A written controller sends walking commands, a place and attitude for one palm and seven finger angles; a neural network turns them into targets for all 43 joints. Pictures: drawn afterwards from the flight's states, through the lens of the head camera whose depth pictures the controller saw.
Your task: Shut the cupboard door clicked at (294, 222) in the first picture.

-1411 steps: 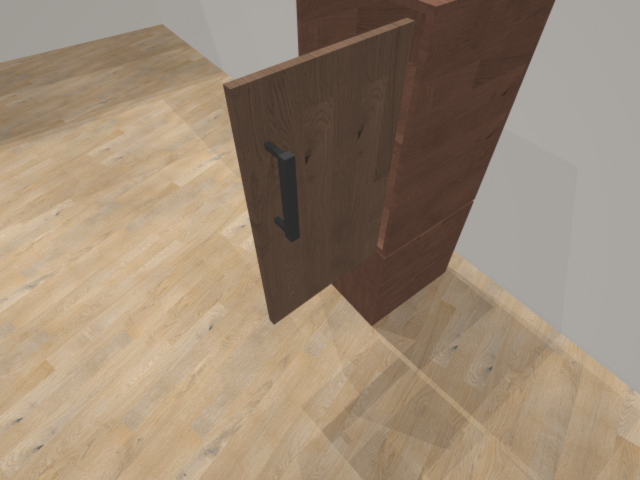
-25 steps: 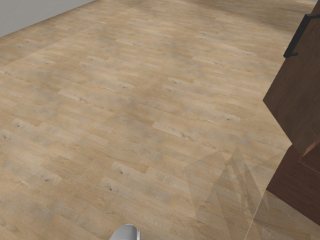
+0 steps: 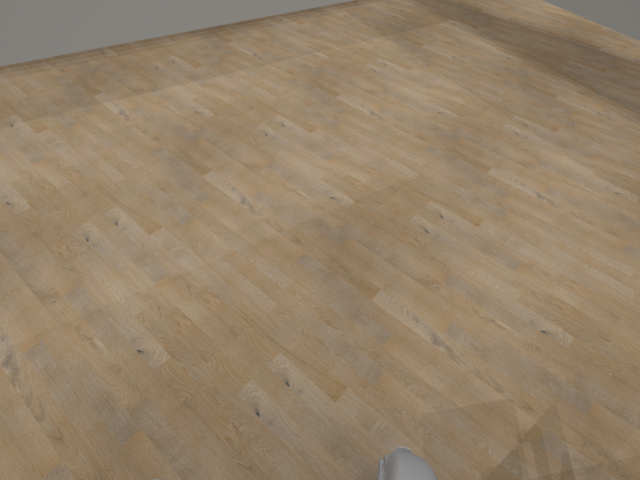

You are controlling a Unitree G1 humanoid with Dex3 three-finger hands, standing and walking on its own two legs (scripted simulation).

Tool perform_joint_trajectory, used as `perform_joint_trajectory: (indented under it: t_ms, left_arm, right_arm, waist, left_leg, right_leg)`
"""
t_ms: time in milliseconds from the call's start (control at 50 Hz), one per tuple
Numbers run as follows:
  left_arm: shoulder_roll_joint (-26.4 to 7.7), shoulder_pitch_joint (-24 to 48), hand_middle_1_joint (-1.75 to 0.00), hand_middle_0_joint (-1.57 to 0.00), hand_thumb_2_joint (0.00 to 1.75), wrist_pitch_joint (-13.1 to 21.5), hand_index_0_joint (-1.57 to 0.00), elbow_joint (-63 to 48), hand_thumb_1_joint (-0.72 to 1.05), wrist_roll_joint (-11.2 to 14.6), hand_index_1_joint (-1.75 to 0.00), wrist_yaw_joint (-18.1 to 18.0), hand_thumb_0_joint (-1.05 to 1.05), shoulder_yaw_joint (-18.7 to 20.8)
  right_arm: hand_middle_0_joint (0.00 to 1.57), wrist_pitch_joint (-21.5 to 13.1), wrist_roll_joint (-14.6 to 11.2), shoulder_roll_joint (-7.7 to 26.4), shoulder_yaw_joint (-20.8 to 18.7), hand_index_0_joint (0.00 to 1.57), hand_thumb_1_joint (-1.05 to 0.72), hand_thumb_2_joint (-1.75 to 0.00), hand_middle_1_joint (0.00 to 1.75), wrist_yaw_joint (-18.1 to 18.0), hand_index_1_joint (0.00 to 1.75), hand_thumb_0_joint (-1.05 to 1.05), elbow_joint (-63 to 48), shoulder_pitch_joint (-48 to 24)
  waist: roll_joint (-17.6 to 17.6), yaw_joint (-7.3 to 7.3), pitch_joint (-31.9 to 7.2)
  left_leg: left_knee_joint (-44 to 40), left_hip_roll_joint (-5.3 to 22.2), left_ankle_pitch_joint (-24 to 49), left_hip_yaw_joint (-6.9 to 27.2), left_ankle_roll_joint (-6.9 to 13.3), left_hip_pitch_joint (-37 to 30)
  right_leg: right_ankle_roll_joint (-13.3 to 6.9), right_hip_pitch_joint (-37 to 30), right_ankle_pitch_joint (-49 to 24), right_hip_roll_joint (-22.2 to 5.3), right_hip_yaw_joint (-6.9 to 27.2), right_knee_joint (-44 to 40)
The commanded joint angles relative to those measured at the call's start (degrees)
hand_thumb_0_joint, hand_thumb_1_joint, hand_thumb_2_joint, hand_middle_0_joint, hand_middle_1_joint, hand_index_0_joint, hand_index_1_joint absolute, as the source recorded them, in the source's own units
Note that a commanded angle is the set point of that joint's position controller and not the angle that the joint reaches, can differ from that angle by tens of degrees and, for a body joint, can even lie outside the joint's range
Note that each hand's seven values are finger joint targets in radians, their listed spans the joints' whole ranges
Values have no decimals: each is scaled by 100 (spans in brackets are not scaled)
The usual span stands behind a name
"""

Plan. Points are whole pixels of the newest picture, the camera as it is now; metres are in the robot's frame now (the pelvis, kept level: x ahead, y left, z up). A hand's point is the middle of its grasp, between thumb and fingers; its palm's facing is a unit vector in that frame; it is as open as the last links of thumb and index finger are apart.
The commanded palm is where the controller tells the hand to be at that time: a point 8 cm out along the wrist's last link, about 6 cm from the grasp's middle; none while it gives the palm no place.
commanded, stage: walk to a spot facing it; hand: left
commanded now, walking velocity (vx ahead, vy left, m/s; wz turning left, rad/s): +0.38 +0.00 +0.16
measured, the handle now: out of the picture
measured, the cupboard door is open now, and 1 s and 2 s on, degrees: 51 51 51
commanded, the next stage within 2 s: turn to face it in 0.54 s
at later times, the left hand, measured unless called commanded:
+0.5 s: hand (230, 436) +0.21 +0.14 -0.17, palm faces +0.20 -0.96 -0.19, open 7.2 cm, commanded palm none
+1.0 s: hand (190, 301) +0.43 +0.27 -0.17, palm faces +0.20 -0.96 -0.17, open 7.4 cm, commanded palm none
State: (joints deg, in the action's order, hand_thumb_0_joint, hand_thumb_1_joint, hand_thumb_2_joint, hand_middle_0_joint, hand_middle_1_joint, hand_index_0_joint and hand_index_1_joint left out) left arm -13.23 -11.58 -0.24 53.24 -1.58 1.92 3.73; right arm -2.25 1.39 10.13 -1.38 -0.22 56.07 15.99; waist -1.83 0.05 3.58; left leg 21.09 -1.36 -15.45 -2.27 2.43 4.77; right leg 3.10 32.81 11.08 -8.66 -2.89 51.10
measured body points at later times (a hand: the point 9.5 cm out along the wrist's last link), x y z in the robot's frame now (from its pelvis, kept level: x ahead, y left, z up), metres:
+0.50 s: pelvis +0.24 -0.03 +0.00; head +0.27 -0.02 +0.45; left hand +0.20 +0.19 -0.16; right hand +0.30 -0.26 -0.15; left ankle +0.29 +0.11 -0.69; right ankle +0.19 -0.15 -0.74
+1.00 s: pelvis +0.40 +0.07 +0.00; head +0.42 +0.09 +0.45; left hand +0.42 +0.32 -0.16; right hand +0.53 -0.15 -0.13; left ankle +0.40 +0.13 -0.74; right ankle +0.46 -0.08 -0.68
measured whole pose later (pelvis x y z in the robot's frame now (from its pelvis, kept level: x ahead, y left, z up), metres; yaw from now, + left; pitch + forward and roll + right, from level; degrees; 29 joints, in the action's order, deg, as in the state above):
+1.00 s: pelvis +0.40 +0.07 +0.00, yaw +8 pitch +0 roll -2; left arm -10.8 -12.2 -3.2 54.6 -1.4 0.2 4.0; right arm -0.8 1.6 9.8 -1.4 -1.6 54.6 9.2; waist -0.2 0.9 2.6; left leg 25.4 1.7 -13.9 -12.3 5.2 12.0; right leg 2.4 29.4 17.1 -4.2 -2.7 53.1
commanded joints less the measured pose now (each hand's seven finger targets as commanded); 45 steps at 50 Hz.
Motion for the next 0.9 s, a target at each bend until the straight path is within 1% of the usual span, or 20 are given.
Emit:
perform_joint_trajectory:
  t_ms: [0,80,120,140,160,180,200,240,300,400,520,560,600,620,640,660,680,740,780,880]
  left_arm:
    - [-255,416,-30,-20,90,136,-20,-496,90,19,-30,27,0,78]
    - [-302,402,-30,-20,90,216,-20,-507,90,21,-30,15,0,122]
    - [-514,-668,-30,-20,90,313,-20,-181,90,-2,-30,-20,0,209]
    - [-937,-1645,-30,-20,90,399,-20,132,90,-75,-30,-77,0,320]
    - [-1457,-2186,-30,-20,90,386,-20,312,90,-61,-30,-145,0,435]
    - [-1293,-1876,-30,-20,90,359,-20,218,90,20,-30,-194,0,392]
    - [-948,-1320,-30,-20,90,386,-20,140,90,-3,-30,-221,0,327]
    - [-443,-623,-30,-20,90,433,-20,-26,90,7,-30,-251,0,150]
    - [-123,-677,-30,-20,90,548,-20,89,90,0,-30,-242,0,63]
    - [-165,-1117,-30,-20,90,609,-20,323,90,8,-30,-267,0,58]
    - [-531,-1130,-30,-20,90,548,-20,377,90,-10,-30,-287,0,143]
    - [-674,-1007,-30,-20,90,524,-20,329,90,-18,-30,-282,0,193]
    - [-786,-903,-30,-20,90,471,-20,221,90,50,-30,-261,0,230]
    - [-539,-1162,-30,-20,90,414,-20,115,90,97,-30,-222,0,230]
    - [-258,-1167,-30,-20,90,373,-20,-61,90,137,-30,-209,0,61]
    - [-336,-708,-30,-20,90,336,-20,-190,90,119,-30,-282,0,-13]
    - [-122,-671,-30,-20,90,335,-20,-150,90,111,-30,-331,0,-31]
    - [48,-914,-30,-20,90,107,-20,231,90,12,-30,-299,0,-60]
    - [127,-1192,-30,-20,90,6,-20,365,90,22,-30,-274,0,-72]
    - [19,-657,-30,-20,90,-224,-20,73,90,27,-30,-198,0,68]
  right_arm:
    - [20,-149,5,910,-264,20,-90,-90,30,-68,30,0,-84,359]
    - [20,-146,41,959,-298,20,-90,-90,30,-93,30,0,119,503]
    - [20,-135,1,895,-280,20,-90,-90,30,-91,30,0,193,527]
    - [20,-156,-62,690,-254,20,-90,-90,30,-38,30,0,195,693]
    - [20,-161,-130,346,-211,20,-90,-90,30,-19,30,0,44,1050]
    - [20,-109,-63,533,-251,20,-90,-90,30,-6,30,0,17,773]
    - [20,-128,-45,498,-275,20,-90,-90,30,12,30,0,75,611]
    - [20,-93,-15,352,-247,20,-90,-90,30,28,30,0,158,468]
    - [20,55,13,59,-193,20,-90,-90,30,92,30,0,280,702]
    - [20,125,7,-9,-168,20,-90,-90,30,195,30,0,-70,-68]
    - [20,62,-17,170,-155,20,-90,-90,30,332,30,0,-518,-950]
    - [20,25,-8,342,-217,20,-90,-90,30,308,30,0,-505,-646]
    - [20,11,47,786,-325,20,-90,-90,30,256,30,0,-229,572]
    - [20,-17,115,1417,-456,20,-90,-90,30,172,30,0,-142,1196]
    - [20,-27,66,1808,-508,20,-90,-90,30,48,30,0,-59,1512]
    - [20,28,-18,1705,-444,20,-90,-90,30,-48,30,0,-52,1355]
    - [20,0,0,1504,-376,20,-90,-90,30,-91,30,0,-177,856]
    - [20,-80,23,824,-135,20,-90,-90,30,-144,30,0,-386,-153]
    - [20,-99,22,742,-94,20,-90,-90,30,-168,30,0,-328,-307]
    - [20,52,8,822,-148,20,-90,-90,30,-175,30,0,-322,-442]
  waist:
    - [756,-124,485]
    - [737,-44,397]
    - [267,447,-65]
    - [-795,802,-760]
    - [-2236,753,-1249]
    - [-1541,666,-811]
    - [-1446,460,-462]
    - [-351,67,-253]
    - [-444,-151,-224]
    - [-392,-38,-54]
    - [-507,64,143]
    - [-457,-148,9]
    - [-17,-739,-724]
    - [1328,-874,-1447]
    - [2108,-853,-1859]
    - [1177,-816,-1612]
    - [705,-545,-1310]
    - [801,-82,-431]
    - [780,104,-606]
    - [714,101,-187]
  left_leg:
    - [-1219,1371,320,886,854,598]
    - [-771,1484,748,929,788,502]
    - [668,1083,1400,656,543,850]
    - [2488,457,759,203,323,1599]
    - [4308,-380,-1710,4,135,2671]
    - [5180,6,-1696,536,205,3103]
    - [5513,241,-1004,619,183,3346]
    - [5255,610,-179,645,59,2957]
    - [4733,638,181,375,-91,2738]
    - [3578,705,327,17,-257,3361]
    - [2078,619,336,-302,-77,2965]
    - [1776,409,127,-477,55,2257]
    - [1175,113,639,-472,185,352]
    - [856,1268,1371,1332,636,-951]
    - [184,2531,2792,3199,1291,-1779]
    - [-4,2695,2915,3012,1385,-1394]
    - [-106,2587,2648,2436,1235,-673]
    - [-465,2041,1969,1169,697,862]
    - [-464,1856,2316,535,601,979]
    - [-758,1979,1399,79,644,1200]
  right_leg:
    - [-50,-255,-495,136,-12,-882]
    - [-232,-1079,-299,371,-79,-1482]
    - [-363,-2666,-168,546,-42,-2047]
    - [-633,-3999,752,-276,1034,-2589]
    - [-1087,-4590,1302,-1744,3291,-3654]
    - [-1151,-4022,2278,-1817,3593,-4106]
    - [-1088,-3571,2326,-1624,3334,-4202]
    - [-998,-2590,1037,-1279,1742,-4020]
    - [-860,-2316,-667,-896,336,-3983]
    - [-936,-3058,-2188,-908,-360,-3900]
    - [-829,-3312,-2341,-1140,-753,-3551]
    - [-767,-3261,-3142,-1235,-914,-2825]
    - [-502,-2611,-2878,-876,-1335,-922]
    - [-185,-1394,-484,-133,-1386,752]
    - [-63,-34,2503,602,-745,2262]
    - [-227,95,2293,398,1,2699]
    - [-278,43,2044,281,35,2767]
    - [-217,-358,1218,56,352,1979]
    - [-174,-744,958,180,324,1427]
    - [-92,-695,595,369,207,640]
